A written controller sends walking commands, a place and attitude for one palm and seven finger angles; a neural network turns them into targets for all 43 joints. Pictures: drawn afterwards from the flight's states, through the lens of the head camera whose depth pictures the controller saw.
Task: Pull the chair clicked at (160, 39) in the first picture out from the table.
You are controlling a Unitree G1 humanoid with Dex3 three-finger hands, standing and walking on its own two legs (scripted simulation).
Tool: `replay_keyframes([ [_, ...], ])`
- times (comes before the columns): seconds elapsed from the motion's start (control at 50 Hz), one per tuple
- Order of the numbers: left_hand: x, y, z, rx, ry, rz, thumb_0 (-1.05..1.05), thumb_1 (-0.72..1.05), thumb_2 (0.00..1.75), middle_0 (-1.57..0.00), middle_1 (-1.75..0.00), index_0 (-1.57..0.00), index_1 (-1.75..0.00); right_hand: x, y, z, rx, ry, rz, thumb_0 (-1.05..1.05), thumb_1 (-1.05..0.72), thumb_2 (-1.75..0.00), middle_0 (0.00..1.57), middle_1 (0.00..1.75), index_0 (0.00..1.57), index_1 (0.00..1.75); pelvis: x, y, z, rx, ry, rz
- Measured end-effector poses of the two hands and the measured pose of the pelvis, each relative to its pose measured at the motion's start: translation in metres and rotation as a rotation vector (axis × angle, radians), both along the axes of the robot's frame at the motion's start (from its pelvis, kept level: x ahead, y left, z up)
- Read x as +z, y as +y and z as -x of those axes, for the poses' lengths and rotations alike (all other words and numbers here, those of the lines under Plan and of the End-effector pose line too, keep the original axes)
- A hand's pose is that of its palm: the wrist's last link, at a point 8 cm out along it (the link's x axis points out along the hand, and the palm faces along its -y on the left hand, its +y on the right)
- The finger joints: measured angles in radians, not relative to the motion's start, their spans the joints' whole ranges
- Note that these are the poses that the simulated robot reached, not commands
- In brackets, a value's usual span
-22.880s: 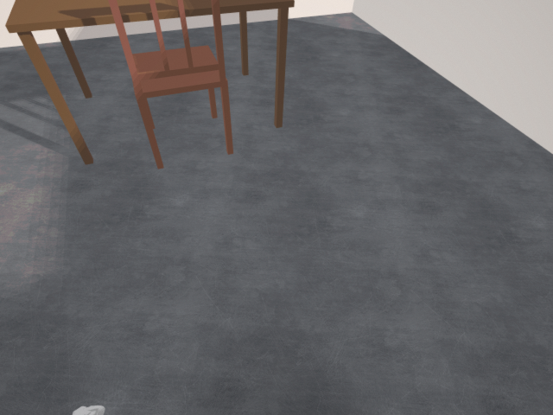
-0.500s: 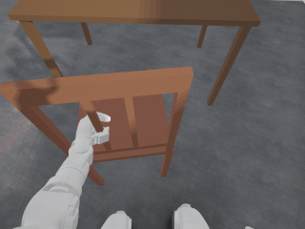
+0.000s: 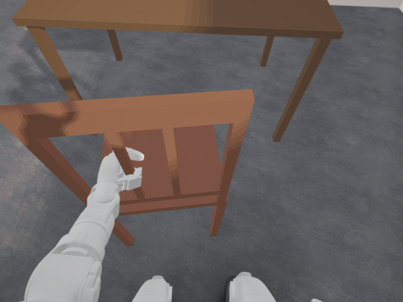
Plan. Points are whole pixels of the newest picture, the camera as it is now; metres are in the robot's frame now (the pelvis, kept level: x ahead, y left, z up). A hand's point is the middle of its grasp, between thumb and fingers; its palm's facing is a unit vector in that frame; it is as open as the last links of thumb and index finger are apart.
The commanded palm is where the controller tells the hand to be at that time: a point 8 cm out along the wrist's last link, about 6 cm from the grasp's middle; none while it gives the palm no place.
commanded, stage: step backward, pulling the chair out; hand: left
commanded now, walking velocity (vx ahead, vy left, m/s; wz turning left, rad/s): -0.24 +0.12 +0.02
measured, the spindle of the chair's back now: (129, 169) +0.39 +0.19 -0.05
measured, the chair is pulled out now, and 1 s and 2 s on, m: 0.45 0.45 0.47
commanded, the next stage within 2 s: stop walking, hand still on the chair in 1.32 s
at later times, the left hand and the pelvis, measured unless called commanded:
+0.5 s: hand (136, 177) +0.37 +0.17 -0.05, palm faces +0.12 -0.97 -0.22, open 5.6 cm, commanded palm +0.38 +0.21 -0.04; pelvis +0.01 +0.00 +0.01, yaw -1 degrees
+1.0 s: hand (136, 176) +0.37 +0.17 -0.04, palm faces +0.11 -0.97 -0.22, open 5.6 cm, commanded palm +0.38 +0.21 -0.04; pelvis +0.02 +0.00 +0.01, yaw +0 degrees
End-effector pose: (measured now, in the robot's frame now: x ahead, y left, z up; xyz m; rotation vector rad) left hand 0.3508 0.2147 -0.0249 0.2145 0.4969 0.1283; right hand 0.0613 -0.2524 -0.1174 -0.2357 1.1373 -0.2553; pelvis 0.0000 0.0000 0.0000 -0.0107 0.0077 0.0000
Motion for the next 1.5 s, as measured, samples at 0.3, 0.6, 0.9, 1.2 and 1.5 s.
replay_keyframes([
  [0.3, 0.001, 0.001, 0.002, 0.007, 0.023, 0.014, 0.09, 0.66, 0.77, -0.29, -1.31, -0.49, -1.45, 0.009, -0.009, 0.001, -0.025, -0.007, 0.038, 0.00, -0.91, -0.90, 0.20, 0.30, 0.21, 0.30, 0.005, 0.007, -0.004, -0.014, 0.005, -0.007],
  [0.6, 0.003, -0.001, 0.002, 0.043, 0.045, 0.019, 0.10, 0.65, 0.79, -0.29, -1.29, -0.49, -1.45, 0.009, -0.011, -0.022, -0.023, -0.031, 0.018, 0.00, -0.91, -0.90, 0.20, 0.30, 0.21, 0.30, 0.009, 0.002, -0.017, -0.008, 0.007, -0.017],
  [0.9, 0.003, -0.001, 0.002, 0.057, 0.046, 0.013, 0.10, 0.64, 0.80, -0.31, -1.28, -0.49, -1.45, 0.011, -0.009, -0.041, -0.006, -0.068, -0.008, 0.00, -0.90, -0.90, 0.20, 0.30, 0.21, 0.30, 0.009, -0.007, -0.018, -0.012, 0.012, -0.014],
  [1.2, 0.003, -0.001, 0.002, 0.052, 0.049, 0.014, 0.10, 0.65, 0.80, -0.30, -1.29, -0.49, -1.45, 0.011, -0.008, -0.032, -0.007, -0.032, -0.007, 0.00, -0.91, -0.90, 0.20, 0.30, 0.21, 0.30, 0.011, -0.008, -0.020, -0.012, 0.002, -0.007],
  [1.5, 0.003, -0.001, 0.003, 0.058, 0.045, 0.013, 0.10, 0.65, 0.79, -0.31, -1.28, -0.49, -1.45, 0.017, -0.021, -0.030, -0.027, -0.036, 0.025, 0.00, -0.91, -0.90, 0.20, 0.30, 0.21, 0.30, 0.013, -0.005, -0.019, -0.010, 0.006, -0.017],
])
